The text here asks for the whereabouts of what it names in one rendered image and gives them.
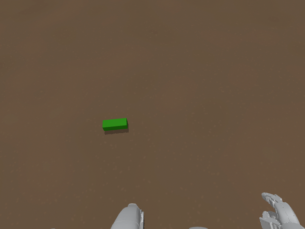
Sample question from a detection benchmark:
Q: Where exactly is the right robot hand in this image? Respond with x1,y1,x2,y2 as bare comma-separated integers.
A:
259,193,300,229

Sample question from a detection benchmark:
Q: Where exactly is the carton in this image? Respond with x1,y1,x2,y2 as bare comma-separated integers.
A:
102,118,128,131

